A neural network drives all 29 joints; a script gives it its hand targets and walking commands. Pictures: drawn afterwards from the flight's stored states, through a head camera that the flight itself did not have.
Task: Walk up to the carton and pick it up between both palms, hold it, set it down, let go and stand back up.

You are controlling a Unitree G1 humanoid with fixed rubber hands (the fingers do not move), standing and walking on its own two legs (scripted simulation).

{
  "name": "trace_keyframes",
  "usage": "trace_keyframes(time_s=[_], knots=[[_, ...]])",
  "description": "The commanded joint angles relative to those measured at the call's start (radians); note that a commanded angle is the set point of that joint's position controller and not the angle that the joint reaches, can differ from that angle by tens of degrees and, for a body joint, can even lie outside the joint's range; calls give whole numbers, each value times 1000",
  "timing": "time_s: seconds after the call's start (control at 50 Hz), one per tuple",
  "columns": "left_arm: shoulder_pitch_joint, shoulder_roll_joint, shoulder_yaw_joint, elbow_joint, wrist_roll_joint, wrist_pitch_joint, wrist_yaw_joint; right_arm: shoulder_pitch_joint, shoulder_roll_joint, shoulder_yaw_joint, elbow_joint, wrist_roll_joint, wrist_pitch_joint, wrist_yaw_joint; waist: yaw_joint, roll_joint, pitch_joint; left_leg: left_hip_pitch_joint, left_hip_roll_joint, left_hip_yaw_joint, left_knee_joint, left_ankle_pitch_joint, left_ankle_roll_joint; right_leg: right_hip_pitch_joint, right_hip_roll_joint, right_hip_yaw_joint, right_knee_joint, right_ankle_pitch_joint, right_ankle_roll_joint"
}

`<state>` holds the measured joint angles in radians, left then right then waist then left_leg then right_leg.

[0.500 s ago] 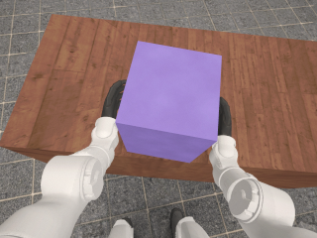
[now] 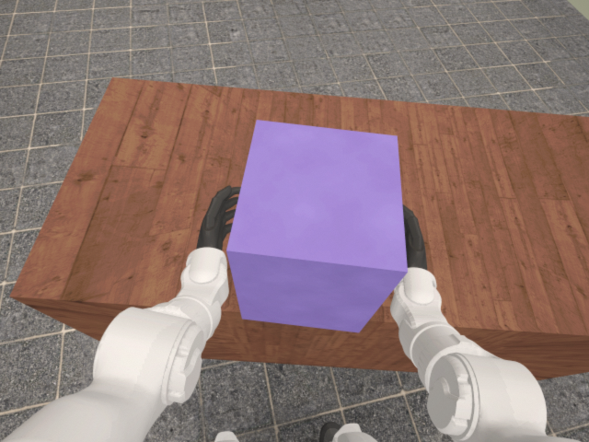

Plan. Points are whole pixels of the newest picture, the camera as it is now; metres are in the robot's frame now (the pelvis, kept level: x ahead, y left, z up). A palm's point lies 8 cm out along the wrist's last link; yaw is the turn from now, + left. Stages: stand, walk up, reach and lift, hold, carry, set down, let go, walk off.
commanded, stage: reach and lift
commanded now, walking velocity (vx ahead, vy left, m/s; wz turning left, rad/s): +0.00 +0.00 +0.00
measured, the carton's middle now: (312, 235) +0.43 -0.04 -0.04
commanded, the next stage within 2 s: none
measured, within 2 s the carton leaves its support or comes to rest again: neither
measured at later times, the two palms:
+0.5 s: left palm (187, 179) +0.42 +0.12 +0.12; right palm (441, 204) +0.39 -0.17 +0.12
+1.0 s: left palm (179, 183) +0.41 +0.13 +0.13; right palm (439, 202) +0.38 -0.16 +0.12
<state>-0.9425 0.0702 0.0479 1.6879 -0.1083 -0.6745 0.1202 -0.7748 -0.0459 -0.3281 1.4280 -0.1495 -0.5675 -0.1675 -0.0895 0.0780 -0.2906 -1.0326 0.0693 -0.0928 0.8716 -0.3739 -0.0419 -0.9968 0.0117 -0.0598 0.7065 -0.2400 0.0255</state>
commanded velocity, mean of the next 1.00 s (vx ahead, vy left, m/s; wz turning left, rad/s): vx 0.00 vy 0.00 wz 0.00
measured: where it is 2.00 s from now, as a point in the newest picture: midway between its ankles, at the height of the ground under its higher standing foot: outside the picture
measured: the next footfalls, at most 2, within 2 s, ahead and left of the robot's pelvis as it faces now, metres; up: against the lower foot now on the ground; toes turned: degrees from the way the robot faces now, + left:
none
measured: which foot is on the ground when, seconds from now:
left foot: down 0.00-1.00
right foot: down 0.00-1.00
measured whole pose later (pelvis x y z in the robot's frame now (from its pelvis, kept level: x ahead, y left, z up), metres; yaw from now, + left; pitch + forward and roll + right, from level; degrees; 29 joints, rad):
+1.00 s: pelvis +0.01 +0.00 +0.05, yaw +4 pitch +9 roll -2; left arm -0.72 0.05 0.08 1.12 -0.05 -0.24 0.13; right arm -0.58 -0.03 -0.10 0.88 0.05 -0.09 -0.21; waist -0.09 0.05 -0.17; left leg -0.38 0.04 -0.08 0.48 -0.25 -0.04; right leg -0.35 -0.02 -0.06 0.34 -0.14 0.03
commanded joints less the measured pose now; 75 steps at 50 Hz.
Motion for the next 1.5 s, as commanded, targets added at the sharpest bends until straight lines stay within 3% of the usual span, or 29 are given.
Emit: trace_keyframes(time_s=[0.0,0.12,0.2,0.3,0.46,0.54,0.68,0.84,0.92,1.0,1.06,1.08,1.12,1.2,1.3,1.4,1.48], knots=[[-547,-761,-181,-269,127,-26,-136,-639,652,314,-194,-138,-47,211,-59,64,-777,455,-92,55,-52,536,-52,546,94,-26,21,565,-29],[-611,-777,-195,-349,111,13,-128,-671,688,364,-312,-100,30,200,-70,43,-684,464,-99,47,-105,423,-42,578,79,-11,-14,441,-28],[-671,-750,-165,-348,105,67,-134,-712,701,362,-368,-84,112,191,-67,15,-587,449,-104,58,-170,296,-25,626,56,-1,-54,336,-25],[-696,-709,-99,-339,115,142,-154,-725,711,342,-403,-59,215,184,-59,-11,-483,475,-107,73,-257,232,-14,721,31,9,-119,288,-27],[-612,-633,36,-303,206,236,-202,-674,655,228,-392,-88,297,191,-45,-13,-299,600,-93,94,-407,249,-27,836,12,-6,-262,277,-45],[-569,-624,55,-349,244,263,-208,-649,631,201,-422,-110,299,201,-36,-1,-276,677,-84,100,-442,309,-45,866,18,-16,-314,283,-55],[-549,-683,-38,-489,225,272,-182,-648,658,284,-516,-87,282,205,-28,4,-389,749,-83,99,-432,434,-66,915,34,-20,-333,359,-55],[-477,-756,-198,-662,160,308,-149,-599,718,523,-654,58,340,179,-17,-35,-423,747,-102,64,-419,504,-49,996,44,12,-319,455,-32],[-436,-784,-272,-815,125,385,-136,-576,748,651,-786,163,416,152,-3,-61,-403,753,-115,46,-425,529,-32,1046,46,34,-321,498,-21],[-355,-790,-309,-994,124,541,-133,-538,735,726,-922,263,528,113,6,-88,-327,788,-126,34,-442,544,-19,1081,50,46,-340,506,-11],[-296,-795,-324,-1139,135,685,-143,-517,715,749,-1024,320,605,85,9,-87,-275,847,-131,31,-450,576,-22,1088,56,43,-361,505,-4],[-419,-803,-318,-1161,143,729,-162,-592,750,703,-1026,289,633,76,-18,-99,-257,825,-140,36,-482,447,-17,1030,38,53,-387,431,11],[-349,-821,-315,-1188,153,784,-176,-587,737,691,-1064,293,657,78,-3,-78,-238,840,-140,40,-494,443,-22,1064,41,51,-388,449,0],[-253,-819,-289,-1223,196,860,-203,-552,696,681,-1095,306,682,71,-10,-50,-200,916,-145,40,-490,513,-42,1124,56,30,-386,548,3],[-144,-769,-228,-1269,268,949,-256,-472,623,629,-1074,292,689,81,-20,-43,-81,966,-142,61,-517,529,-59,1144,68,0,-402,514,10],[-117,-771,-292,-1374,268,1014,-263,-496,597,656,-1179,309,670,91,-31,-24,-67,1033,-133,62,-494,613,-81,1109,82,-32,-411,486,5],[-109,-786,-356,-1434,252,1045,-249,-531,591,692,-1258,326,666,89,-25,-21,-68,1047,-124,54,-495,599,-78,1078,79,-40,-419,442,2]])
